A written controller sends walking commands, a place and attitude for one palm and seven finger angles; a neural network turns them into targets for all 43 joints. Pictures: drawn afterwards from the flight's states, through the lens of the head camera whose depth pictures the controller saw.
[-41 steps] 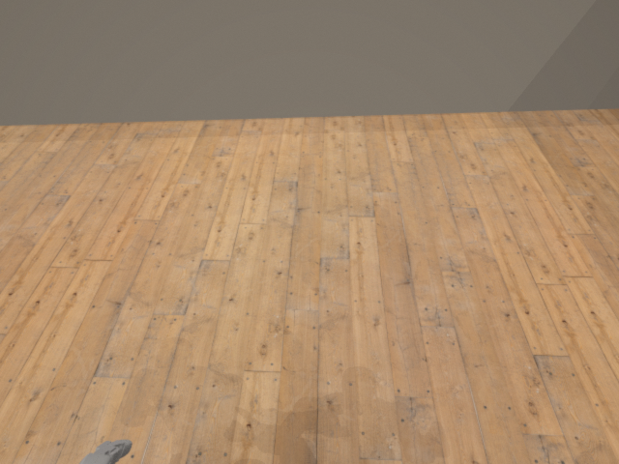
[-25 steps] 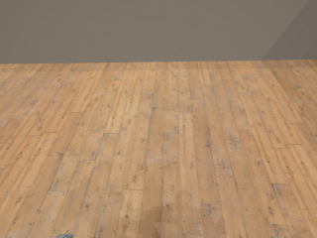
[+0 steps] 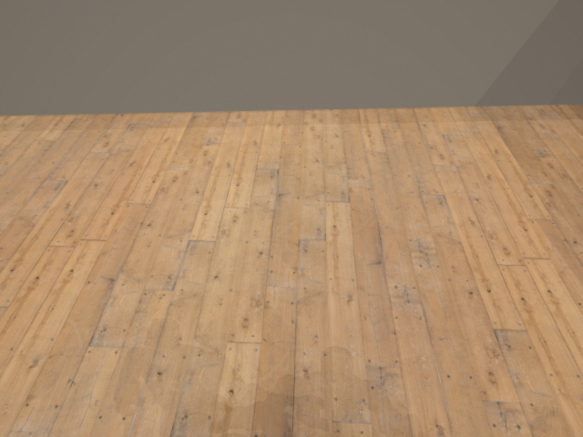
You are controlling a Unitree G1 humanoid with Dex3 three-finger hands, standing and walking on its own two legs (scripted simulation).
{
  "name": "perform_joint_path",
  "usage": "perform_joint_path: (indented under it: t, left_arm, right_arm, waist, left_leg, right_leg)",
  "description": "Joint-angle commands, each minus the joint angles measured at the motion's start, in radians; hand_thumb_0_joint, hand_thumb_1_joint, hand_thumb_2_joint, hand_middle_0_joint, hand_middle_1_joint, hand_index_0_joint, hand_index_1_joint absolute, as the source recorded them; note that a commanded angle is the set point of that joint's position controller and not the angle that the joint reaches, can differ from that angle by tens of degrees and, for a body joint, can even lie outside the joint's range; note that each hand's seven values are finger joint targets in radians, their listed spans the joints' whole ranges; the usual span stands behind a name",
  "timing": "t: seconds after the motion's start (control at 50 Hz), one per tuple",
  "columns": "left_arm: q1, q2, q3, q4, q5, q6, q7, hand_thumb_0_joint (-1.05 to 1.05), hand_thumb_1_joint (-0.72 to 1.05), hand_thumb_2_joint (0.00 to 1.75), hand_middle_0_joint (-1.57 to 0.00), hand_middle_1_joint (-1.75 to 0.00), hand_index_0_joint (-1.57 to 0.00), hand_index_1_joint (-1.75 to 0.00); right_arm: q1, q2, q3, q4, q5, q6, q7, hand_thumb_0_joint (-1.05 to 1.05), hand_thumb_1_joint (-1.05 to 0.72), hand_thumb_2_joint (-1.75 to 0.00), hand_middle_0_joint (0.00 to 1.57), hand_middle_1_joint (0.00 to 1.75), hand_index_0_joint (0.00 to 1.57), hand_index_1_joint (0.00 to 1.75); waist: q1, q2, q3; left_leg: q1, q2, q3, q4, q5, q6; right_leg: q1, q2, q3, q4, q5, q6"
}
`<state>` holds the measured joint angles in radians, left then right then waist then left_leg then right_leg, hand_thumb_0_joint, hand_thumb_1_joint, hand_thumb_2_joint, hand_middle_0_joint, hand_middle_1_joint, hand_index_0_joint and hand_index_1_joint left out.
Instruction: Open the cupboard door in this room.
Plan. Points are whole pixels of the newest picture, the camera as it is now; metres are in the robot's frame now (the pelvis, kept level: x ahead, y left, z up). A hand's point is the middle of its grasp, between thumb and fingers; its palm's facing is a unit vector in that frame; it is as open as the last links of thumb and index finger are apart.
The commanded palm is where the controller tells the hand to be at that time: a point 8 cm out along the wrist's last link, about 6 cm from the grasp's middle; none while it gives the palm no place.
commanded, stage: stand and wait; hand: left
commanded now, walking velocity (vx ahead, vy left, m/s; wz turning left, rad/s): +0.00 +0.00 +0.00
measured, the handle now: out of the picture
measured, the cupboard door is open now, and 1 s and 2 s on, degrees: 0 0 0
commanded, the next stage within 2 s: turn or walk to find it in 0.08 s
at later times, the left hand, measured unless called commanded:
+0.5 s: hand out of the picture +0.05 +0.23 -0.19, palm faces +0.06 -0.97 -0.24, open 7.3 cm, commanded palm none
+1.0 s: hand out of the picture -0.05 +0.18 -0.16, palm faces +0.34 -0.90 -0.27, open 7.4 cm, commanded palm none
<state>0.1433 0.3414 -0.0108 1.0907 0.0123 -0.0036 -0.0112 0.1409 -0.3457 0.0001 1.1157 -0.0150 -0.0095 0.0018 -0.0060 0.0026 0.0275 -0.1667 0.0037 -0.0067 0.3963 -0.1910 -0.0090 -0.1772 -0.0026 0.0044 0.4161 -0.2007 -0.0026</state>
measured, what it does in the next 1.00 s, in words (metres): steps on the spot, turning left: right foot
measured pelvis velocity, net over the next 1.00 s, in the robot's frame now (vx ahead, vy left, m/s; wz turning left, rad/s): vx -0.03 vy -0.02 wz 0.36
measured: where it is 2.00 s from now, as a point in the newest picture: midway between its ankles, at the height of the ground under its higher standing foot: outside the picture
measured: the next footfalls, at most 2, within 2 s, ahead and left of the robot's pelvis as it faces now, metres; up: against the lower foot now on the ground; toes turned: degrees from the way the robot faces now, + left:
right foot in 0.76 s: +0.02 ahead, -0.12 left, +0.00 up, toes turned +12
left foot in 1.14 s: -0.07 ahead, +0.12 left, +0.00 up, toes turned +29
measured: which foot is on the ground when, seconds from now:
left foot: down 0.00-0.76, up 0.78-1.00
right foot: down 0.00-0.46, up 0.48-0.74, down 0.76-1.00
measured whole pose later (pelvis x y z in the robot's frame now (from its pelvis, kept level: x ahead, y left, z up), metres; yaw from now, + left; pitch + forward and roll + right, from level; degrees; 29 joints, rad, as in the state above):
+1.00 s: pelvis -0.03 -0.02 -0.01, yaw +21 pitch -1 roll +2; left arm 0.25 0.20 0.02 0.93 0.03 0.01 0.02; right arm 0.21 -0.27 -0.09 0.98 -0.02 0.08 0.01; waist -0.02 0.01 0.04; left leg -0.48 0.00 -0.01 1.09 -0.38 -0.05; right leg -0.18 -0.08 -0.13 0.53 -0.33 -0.01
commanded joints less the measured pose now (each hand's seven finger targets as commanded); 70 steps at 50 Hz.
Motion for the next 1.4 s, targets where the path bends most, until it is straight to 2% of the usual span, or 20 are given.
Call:
perform_joint_path:
  t: [0.0, 0.12, 0.22, 0.34, 0.4, 0.44, 0.46, 0.52, 0.68, 0.7, 0.74, 0.76, 0.84, 1.02, 1.06, 1.1, 1.14, 1.16, 1.24, 1.38]
  left_arm:
    - [-0.057, 0.216, 0.046, -0.069, -0.001, -0.02, 0.018, 0.0, 0.9, 0.9, -0.2, -0.3, -0.2, -0.3]
    - [-0.056, 0.21, 0.05, -0.076, 0.0, -0.016, 0.02, 0.0, 0.9, 0.9, -0.2, -0.3, -0.2, -0.3]
    - [0.013, 0.111, 0.037, -0.083, 0.0, 0.015, 0.032, 0.0, 0.9, 0.9, -0.2, -0.3, -0.2, -0.3]
    - [0.015, 0.129, 0.056, -0.145, 0.005, 0.027, 0.041, 0.0, 0.9, 0.9, -0.2, -0.3, -0.2, -0.3]
    - [-0.003, 0.092, 0.058, -0.182, 0.005, 0.034, 0.043, 0.0, 0.9, 0.9, -0.2, -0.3, -0.2, -0.3]
    - [0.003, 0.04, 0.055, -0.202, 0.0, 0.033, 0.044, 0.0, 0.9, 0.9, -0.2, -0.3, -0.2, -0.3]
    - [-0.003, 0.042, 0.056, -0.211, 0.002, 0.032, 0.047, 0.0, 0.9, 0.9, -0.2, -0.3, -0.2, -0.3]
    - [0.017, 0.017, 0.064, -0.207, 0.0, 0.031, 0.047, 0.0, 0.9, 0.9, -0.2, -0.3, -0.2, -0.3]
    - [0.117, -0.03, 0.071, -0.206, -0.011, 0.021, 0.046, 0.0, 0.9, 0.9, -0.2, -0.3, -0.2, -0.3]
    - [0.154, -0.007, 0.08, -0.197, -0.007, 0.018, 0.049, 0.0, 0.9, 0.9, -0.2, -0.3, -0.2, -0.3]
    - [0.156, 0.131, 0.106, -0.213, 0.018, 0.009, 0.057, 0.0, 0.9, 0.9, -0.2, -0.3, -0.2, -0.3]
    - [0.128, 0.118, 0.101, -0.23, 0.009, 0.011, 0.06, 0.0, 0.9, 0.9, -0.2, -0.3, -0.2, -0.3]
    - [0.028, 0.031, 0.08, -0.25, 0.011, -0.003, 0.052, 0.0, 0.9, 0.9, -0.2, -0.3, -0.2, -0.3]
    - [0.177, 0.087, 0.101, -0.203, 0.024, 0.002, 0.051, 0.0, 0.9, 0.9, -0.2, -0.3, -0.2, -0.3]
    - [0.171, 0.096, 0.106, -0.197, 0.023, 0.005, 0.05, 0.0, 0.9, 0.9, -0.2, -0.3, -0.2, -0.3]
    - [0.151, 0.089, 0.104, -0.199, 0.009, 0.012, 0.045, 0.0, 0.9, 0.9, -0.2, -0.3, -0.2, -0.3]
    - [0.131, -0.026, 0.075, -0.255, 0.002, 0.023, 0.038, 0.0, 0.9, 0.9, -0.2, -0.3, -0.2, -0.3]
    - [0.087, 0.001, 0.075, -0.264, 0.008, 0.036, 0.045, 0.0, 0.9, 0.9, -0.2, -0.3, -0.2, -0.3]
    - [0.072, -0.012, 0.087, -0.219, 0.003, 0.038, 0.031, 0.0, 0.9, 0.9, -0.2, -0.3, -0.2, -0.3]
    - [0.052, -0.037, 0.085, -0.227, 0.002, 0.043, 0.027, 0.0, 0.9, 0.9, -0.2, -0.3, -0.2, -0.3]
  right_arm:
    - [-0.053, -0.206, -0.042, -0.068, 0.003, -0.025, -0.012, 0.0, -0.9, -0.9, 0.2, 0.3, 0.2, 0.3]
    - [-0.059, -0.201, -0.043, -0.075, 0.003, -0.022, -0.01, 0.0, -0.9, -0.9, 0.2, 0.3, 0.2, 0.3]
    - [-0.004, -0.079, -0.023, -0.09, 0.0, 0.009, -0.004, 0.0, -0.9, -0.9, 0.2, 0.3, 0.2, 0.3]
    - [0.057, -0.059, -0.044, -0.13, 0.0, 0.031, -0.002, 0.0, -0.9, -0.9, 0.2, 0.3, 0.2, 0.3]
    - [0.085, -0.074, -0.055, -0.15, -0.003, 0.028, 0.001, 0.0, -0.9, -0.9, 0.2, 0.3, 0.2, 0.3]
    - [0.102, -0.122, -0.073, -0.164, -0.006, 0.019, -0.008, 0.0, -0.9, -0.9, 0.2, 0.3, 0.2, 0.3]
    - [0.122, -0.125, -0.079, -0.167, -0.004, 0.016, -0.014, 0.0, -0.9, -0.9, 0.2, 0.3, 0.2, 0.3]
    - [0.104, -0.099, -0.085, -0.182, -0.005, 0.019, -0.028, 0.0, -0.9, -0.9, 0.2, 0.3, 0.2, 0.3]
    - [0.101, -0.073, -0.106, -0.211, -0.004, 0.038, -0.02, 0.0, -0.9, -0.9, 0.2, 0.3, 0.2, 0.3]
    - [0.084, -0.052, -0.107, -0.221, 0.002, 0.041, -0.015, 0.0, -0.9, -0.9, 0.2, 0.3, 0.2, 0.3]
    - [0.054, 0.038, -0.097, -0.267, 0.002, 0.041, -0.011, 0.0, -0.9, -0.9, 0.2, 0.3, 0.2, 0.3]
    - [0.029, -0.014, -0.111, -0.265, -0.009, 0.045, -0.009, 0.0, -0.9, -0.9, 0.2, 0.3, 0.2, 0.3]
    - [0.095, 0.022, -0.107, -0.2, -0.004, 0.064, 0.011, 0.0, -0.9, -0.9, 0.2, 0.3, 0.2, 0.3]
    - [-0.039, 0.053, -0.074, -0.237, 0.005, 0.051, 0.012, 0.0, -0.9, -0.9, 0.2, 0.3, 0.2, 0.3]
    - [-0.001, 0.048, -0.072, -0.233, 0.008, 0.04, 0.01, 0.0, -0.9, -0.9, 0.2, 0.3, 0.2, 0.3]
    - [0.09, 0.005, -0.079, -0.208, 0.004, 0.028, 0.008, 0.0, -0.9, -0.9, 0.2, 0.3, 0.2, 0.3]
    - [0.174, -0.162, -0.116, -0.197, 0.005, 0.019, -0.004, 0.0, -0.9, -0.9, 0.2, 0.3, 0.2, 0.3]
    - [0.192, -0.153, -0.113, -0.189, 0.005, 0.028, -0.005, 0.0, -0.9, -0.9, 0.2, 0.3, 0.2, 0.3]
    - [0.061, -0.062, -0.087, -0.215, -0.004, 0.017, -0.026, 0.0, -0.9, -0.9, 0.2, 0.3, 0.2, 0.3]
    - [0.079, -0.06, -0.096, -0.217, -0.006, 0.019, -0.021, 0.0, -0.9, -0.9, 0.2, 0.3, 0.2, 0.3]
  waist:
    - [0.006, -0.022, -0.032]
    - [0.009, 0.003, -0.022]
    - [0.014, -0.033, -0.023]
    - [-0.002, -0.108, -0.061]
    - [-0.017, 0.027, -0.066]
    - [-0.021, 0.211, -0.058]
    - [-0.025, 0.217, -0.054]
    - [-0.011, 0.163, -0.083]
    - [0.011, 0.121, -0.137]
    - [0.029, 0.088, -0.13]
    - [0.051, -0.323, -0.037]
    - [0.049, -0.184, -0.029]
    - [-0.025, -0.161, 0.044]
    - [0.053, -0.198, -0.01]
    - [0.038, -0.21, -0.044]
    - [-0.015, -0.11, -0.101]
    - [-0.044, 0.312, -0.153]
    - [-0.059, 0.175, -0.136]
    - [-0.01, 0.158, -0.056]
    - [-0.024, 0.14, -0.035]
  left_leg:
    - [-0.002, 0.104, -0.099, -0.078, 0.008, 0.037]
    - [-0.035, 0.105, -0.116, -0.068, 0.042, 0.04]
    - [-0.117, 0.081, -0.103, 0.018, 0.068, 0.022]
    - [-0.129, 0.04, -0.069, 0.188, 0.053, 0.015]
    - [-0.127, 0.1, -0.196, 0.088, 0.149, 0.053]
    - [-0.084, 0.243, -0.459, -0.078, 0.278, 0.17]
    - [-0.049, 0.267, -0.501, -0.086, 0.353, 0.217]
    - [-0.007, 0.232, -0.44, -0.036, 0.382, 0.225]
    - [-0.077, 0.115, -0.409, 0.031, 0.265, 0.14]
    - [-0.195, 0.075, -0.373, 0.065, 0.127, 0.096]
    - [-0.517, -0.113, -0.067, 0.464, -0.326, -0.028]
    - [-0.444, -0.052, -0.103, 0.624, -0.346, -0.018]
    - [-0.403, -0.01, -0.042, 0.823, -0.171, -0.035]
    - [-0.282, 0.014, 0.07, 0.409, -0.258, -0.045]
    - [-0.198, 0.004, 0.096, 0.254, -0.216, -0.034]
    - [0.014, 0.015, 0.082, 0.019, 0.038, -0.015]
    - [0.225, 0.398, -0.375, -0.025, 0.731, 0.183]
    - [0.163, 0.412, -0.283, -0.001, 0.682, 0.224]
    - [0.061, 0.252, -0.186, -0.016, 0.526, 0.179]
    - [0.014, 0.226, -0.236, -0.064, 0.31, 0.187]
  right_leg:
    - [-0.019, -0.117, 0.123, -0.117, -0.064, -0.031]
    - [-0.006, -0.119, 0.098, -0.087, -0.03, -0.024]
    - [-0.008, -0.152, 0.085, -0.046, -0.022, -0.006]
    - [-0.063, -0.248, 0.096, -0.019, 0.019, -0.063]
    - [-0.106, -0.152, -0.022, 0.149, -0.024, -0.01]
    - [-0.196, -0.018, -0.067, 0.399, -0.266, 0.042]
    - [-0.249, -0.023, -0.017, 0.506, -0.359, 0.037]
    - [-0.286, -0.039, 0.027, 0.573, -0.332, 0.04]
    - [-0.015, 0.017, -0.022, 0.088, -0.124, 0.047]
    - [0.111, -0.02, -0.007, -0.024, -0.048, 0.04]
    - [0.164, -0.438, 0.403, -0.176, -0.044, -0.12]
    - [0.018, -0.478, 0.342, -0.158, 0.044, -0.166]
    - [-0.066, -0.288, 0.076, -0.102, 0.159, -0.123]
    - [0.086, -0.329, -0.004, 0.009, 0.436, -0.145]
    - [0.096, -0.327, -0.032, 0.08, 0.497, -0.116]
    - [0.006, -0.285, -0.112, 0.235, 0.409, -0.036]
    - [-0.372, -0.092, -0.128, 0.59, -0.459, 0.08]
    - [-0.331, -0.114, -0.059, 0.671, -0.452, 0.062]
    - [-0.353, -0.11, -0.021, 0.723, -0.263, 0.075]
    - [-0.29, -0.074, -0.037, 0.519, -0.24, 0.085]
